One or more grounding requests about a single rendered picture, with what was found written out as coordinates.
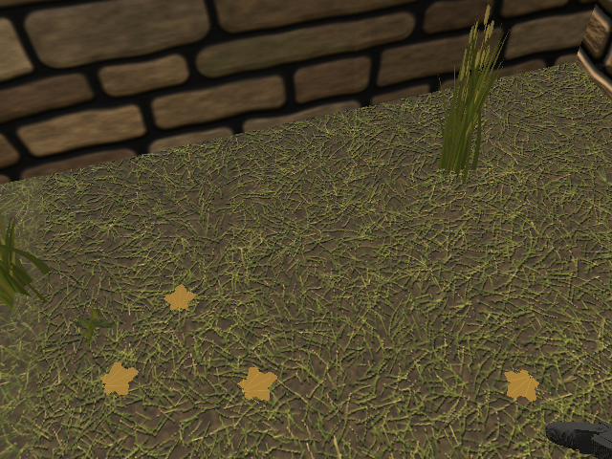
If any right robot hand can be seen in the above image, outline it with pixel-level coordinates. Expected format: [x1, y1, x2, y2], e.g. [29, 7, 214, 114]
[545, 421, 612, 459]

